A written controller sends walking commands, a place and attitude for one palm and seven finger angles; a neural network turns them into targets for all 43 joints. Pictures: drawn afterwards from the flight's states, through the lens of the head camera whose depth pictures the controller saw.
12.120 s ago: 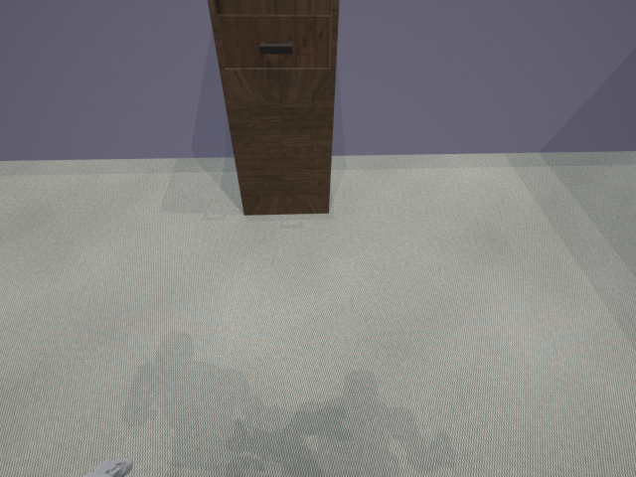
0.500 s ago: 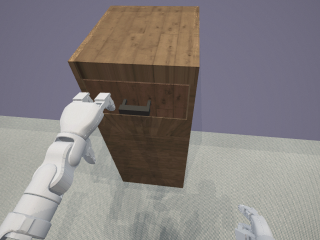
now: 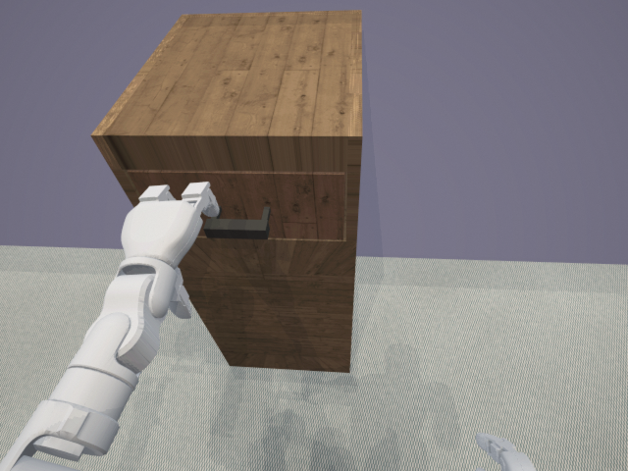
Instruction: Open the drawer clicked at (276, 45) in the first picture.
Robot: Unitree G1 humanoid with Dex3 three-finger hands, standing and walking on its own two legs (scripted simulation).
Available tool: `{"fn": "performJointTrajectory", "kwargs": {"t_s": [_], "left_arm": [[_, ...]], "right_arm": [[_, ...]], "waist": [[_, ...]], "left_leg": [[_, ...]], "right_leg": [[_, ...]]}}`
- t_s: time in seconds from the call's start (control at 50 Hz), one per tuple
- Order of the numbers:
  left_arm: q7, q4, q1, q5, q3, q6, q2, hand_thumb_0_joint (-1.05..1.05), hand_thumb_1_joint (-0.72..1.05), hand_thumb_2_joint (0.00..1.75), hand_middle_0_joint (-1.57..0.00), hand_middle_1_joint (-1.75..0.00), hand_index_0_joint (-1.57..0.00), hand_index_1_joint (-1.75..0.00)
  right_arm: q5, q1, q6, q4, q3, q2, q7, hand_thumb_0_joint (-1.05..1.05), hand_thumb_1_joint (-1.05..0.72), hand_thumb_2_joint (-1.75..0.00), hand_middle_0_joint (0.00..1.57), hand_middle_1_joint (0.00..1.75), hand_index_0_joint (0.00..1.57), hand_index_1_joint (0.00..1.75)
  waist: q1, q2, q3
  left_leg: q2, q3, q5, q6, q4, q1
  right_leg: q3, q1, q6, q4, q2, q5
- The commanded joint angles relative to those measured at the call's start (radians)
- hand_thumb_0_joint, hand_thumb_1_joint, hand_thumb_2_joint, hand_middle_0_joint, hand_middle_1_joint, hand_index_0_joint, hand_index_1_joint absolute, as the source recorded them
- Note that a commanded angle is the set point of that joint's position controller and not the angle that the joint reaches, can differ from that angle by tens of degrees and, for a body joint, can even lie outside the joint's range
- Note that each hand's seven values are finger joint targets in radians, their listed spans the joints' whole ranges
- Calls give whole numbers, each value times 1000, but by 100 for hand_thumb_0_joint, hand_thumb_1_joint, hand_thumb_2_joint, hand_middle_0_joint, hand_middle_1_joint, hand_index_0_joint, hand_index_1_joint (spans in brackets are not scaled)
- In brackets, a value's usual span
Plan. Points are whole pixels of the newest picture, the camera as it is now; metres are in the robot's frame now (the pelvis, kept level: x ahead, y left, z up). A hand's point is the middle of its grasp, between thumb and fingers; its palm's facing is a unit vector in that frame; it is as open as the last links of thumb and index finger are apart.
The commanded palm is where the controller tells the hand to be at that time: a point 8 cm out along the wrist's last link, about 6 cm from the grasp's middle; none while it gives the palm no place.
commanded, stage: move the hooked fingers above the handle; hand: left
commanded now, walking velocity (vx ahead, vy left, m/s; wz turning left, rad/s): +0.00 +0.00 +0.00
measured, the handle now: (239, 220) +0.49 +0.18 +0.00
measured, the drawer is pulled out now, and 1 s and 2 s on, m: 0.00 0.00 0.00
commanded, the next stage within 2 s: none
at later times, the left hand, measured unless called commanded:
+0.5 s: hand (221, 238) +0.41 +0.18 +0.05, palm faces -0.07 -0.05 -1.00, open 13.8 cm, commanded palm +0.40 +0.17 +0.12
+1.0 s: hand (228, 229) +0.43 +0.17 +0.05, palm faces -0.08 -0.03 -1.00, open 13.7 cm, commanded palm +0.41 +0.17 +0.11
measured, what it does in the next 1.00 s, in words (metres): stands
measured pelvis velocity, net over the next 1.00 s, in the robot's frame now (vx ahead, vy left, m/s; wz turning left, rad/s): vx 0.00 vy -0.03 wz -0.03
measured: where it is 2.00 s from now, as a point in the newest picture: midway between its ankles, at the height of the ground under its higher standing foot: outside the picture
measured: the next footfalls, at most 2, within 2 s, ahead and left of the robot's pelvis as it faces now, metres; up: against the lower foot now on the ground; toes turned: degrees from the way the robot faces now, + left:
none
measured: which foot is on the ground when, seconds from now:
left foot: down 0.00-1.00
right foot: down 0.00-1.00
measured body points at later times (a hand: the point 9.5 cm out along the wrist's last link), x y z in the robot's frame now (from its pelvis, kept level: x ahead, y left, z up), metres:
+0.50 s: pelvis +0.01 -0.03 +0.00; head +0.05 -0.05 +0.44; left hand +0.41 +0.18 +0.11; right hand +0.13 -0.28 -0.14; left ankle +0.00 +0.07 -0.73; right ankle -0.04 -0.09 -0.73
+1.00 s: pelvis +0.00 -0.03 +0.00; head +0.03 -0.05 +0.44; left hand +0.43 +0.17 +0.10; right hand +0.08 -0.29 -0.14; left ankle +0.00 +0.07 -0.73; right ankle -0.04 -0.09 -0.73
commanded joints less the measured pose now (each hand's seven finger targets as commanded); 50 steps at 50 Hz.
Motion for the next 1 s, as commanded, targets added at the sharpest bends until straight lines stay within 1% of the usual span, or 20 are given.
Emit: {"fn": "performJointTrajectory", "kwargs": {"t_s": [0.0, 0.06, 0.14, 0.26, 0.36, 0.38, 0.44, 0.46, 0.48, 0.5, 0.56, 0.6, 0.66, 0.7, 0.76, 0.82, 0.86, 0.88, 0.94, 0.98], "left_arm": [[1, -165, -370, -1, 37, -6, 114, 0, -50, 30, -30, -120, -30, -120], [-7, -144, -475, 2, 36, -35, 133, 0, -50, 30, -30, -120, -30, -120], [31, -105, -513, 18, 118, -92, 206, 0, -50, 30, -30, -120, -30, -120], [97, 71, -511, 35, 177, -69, 237, 0, -50, 30, -30, -120, -30, -120], [60, 128, -526, 26, 55, -12, 122, 0, -50, 30, -30, -120, -30, -120], [43, 139, -517, 20, 58, -12, 127, 0, -50, 30, -30, -120, -30, -120], [4, 115, -608, 6, -4, -45, 80, 0, -50, 30, -30, -120, -30, -120], [-2, 104, -642, 6, 5, -68, 95, 0, -50, 30, -30, -120, -30, -120], [3, 80, -682, 11, 31, -97, 127, 0, -50, 30, -30, -120, -30, -120], [10, 80, -703, 13, 8, -123, 99, 0, -50, 30, -30, -120, -30, -120], [75, 102, -746, 33, 147, -188, 236, 0, -50, 30, -30, -120, -30, -120], [134, 139, -767, 44, 148, -193, 210, 0, -50, 30, -30, -120, -30, -120], [211, 277, -730, 67, 209, -125, 253, 0, -50, 30, -30, -120, -30, -120], [229, 356, -694, 75, 171, -54, 209, 0, -50, 30, -30, -120, -30, -120], [193, 424, -645, 73, 175, 21, 234, 0, -50, 30, -30, -120, -30, -120], [157, 455, -673, 64, 147, 60, 239, 0, -50, 30, -30, -120, -30, -120], [129, 479, -641, 59, 174, 62, 287, 0, -50, 30, -30, -120, -30, -120], [111, 484, -666, 63, 153, 55, 277, 0, -50, 30, -30, -120, -30, -120], [64, 422, -654, 56, 130, -12, 245, 0, -50, 30, -30, -120, -30, -120], [36, 327, -720, 52, 78, -85, 192, 0, -50, 30, -30, -120, -30, -120]], "right_arm": [[1, -78, -35, -140, -42, -119, -12, 0, -90, -90, 20, 30, 20, 30], [-2, -69, -33, -132, -38, -120, -24, 0, -90, -90, 20, 30, 20, 30], [-6, -58, -37, -122, -37, -112, -33, 0, -90, -90, 20, 30, 20, 30], [-5, -44, -30, -109, -39, -115, -32, 0, -90, -90, 20, 30, 20, 30], [3, -25, -22, -121, -49, -124, -23, 0, -90, -90, 20, 30, 20, 30], [6, -18, -20, -123, -50, -128, -24, 0, -90, -90, 20, 30, 20, 30], [4, -4, -19, -119, -56, -127, -31, 0, -90, -90, 20, 30, 20, 30], [1, 3, -20, -114, -59, -126, -35, 0, -90, -90, 20, 30, 20, 30], [-1, 15, -24, -108, -61, -125, -37, 0, -90, -90, 20, 30, 20, 30], [-5, 25, -27, -105, -63, -118, -40, 0, -90, -90, 20, 30, 20, 30], [-16, 58, -33, -74, -66, -119, -44, 0, -90, -90, 20, 30, 20, 30], [-15, 68, -41, -66, -68, -106, -39, 0, -90, -90, 20, 30, 20, 30], [-17, 74, -41, -49, -66, -110, -29, 0, -90, -90, 20, 30, 20, 30], [-13, 67, -37, -54, -66, -111, -21, 0, -90, -90, 20, 30, 20, 30], [-6, 49, -15, -66, -59, -127, -21, 0, -90, -90, 20, 30, 20, 30], [7, 32, -1, -73, -48, -131, -37, 0, -90, -90, 20, 30, 20, 30], [10, 17, 4, -85, -38, -135, -52, 0, -90, -90, 20, 30, 20, 30], [15, 15, 5, -88, -37, -136, -59, 0, -90, -90, 20, 30, 20, 30], [14, 28, -7, -110, -44, -134, -68, 0, -90, -90, 20, 30, 20, 30], [14, 40, -19, -118, -55, -127, -69, 0, -90, -90, 20, 30, 20, 30]], "waist": [[-35, -73, -294], [-50, -79, -278], [-23, -40, -336], [-6, -66, -341], [-45, -98, -352], [-48, -124, -355], [-78, -121, -342], [-85, -134, -352], [-79, -95, -384], [-87, -92, -382], [-62, -64, -433], [-63, -43, -429], [-40, -40, -424], [-40, -70, -423], [-32, -133, -437], [-50, -204, -358], [-33, -222, -344], [-48, -198, -327], [-49, -135, -339], [-75, -85, -362]], "left_leg": [[53, -58, 399, -34, -2, 238], [43, -54, 340, -28, 2, 208], [36, -47, 365, -25, 20, 194], [28, -23, 344, -29, 24, 105], [26, -12, 367, -23, 41, 97], [24, -15, 356, -19, 44, 86], [21, -15, 338, -12, 51, 99], [19, -19, 336, -12, 56, 98], [17, -22, 342, -11, 58, 106], [15, -24, 344, -9, 65, 115], [16, -29, 355, -15, 77, 93], [18, -25, 345, -19, 81, 75], [22, -12, 342, -29, 83, 21], [23, 4, 330, -30, 76, -3], [18, 17, 329, -30, 57, -34], [17, 27, 250, -22, 27, -75], [13, 28, 222, -23, 10, -99], [14, 26, 203, -20, 6, -100], [19, 24, 212, -13, 5, -57], [19, 17, 222, -6, 16, -5]], "right_leg": [[21, 22, 13, -51, -32, 367], [30, 18, 11, -54, -36, 356], [41, 45, 7, -26, -37, 416], [52, 76, 7, -10, -38, 446], [56, 85, 23, -11, -49, 554], [60, 94, 30, -10, -52, 578], [60, 70, 39, -17, -59, 603], [67, 74, 39, -15, -59, 602], [68, 75, 36, -7, -58, 600], [64, 60, 35, -4, -57, 596], [78, 78, 28, 20, -58, 605], [67, 42, 24, 31, -53, 569], [61, 34, 17, 39, -44, 532], [59, 52, 24, 34, -45, 553], [71, 132, 33, 22, -51, 623], [82, 149, 56, -14, -66, 608], [100, 187, 60, -26, -72, 597], [102, 168, 59, -29, -73, 573], [100, 163, 52, -36, -75, 569], [96, 128, 44, -40, -69, 539]]}}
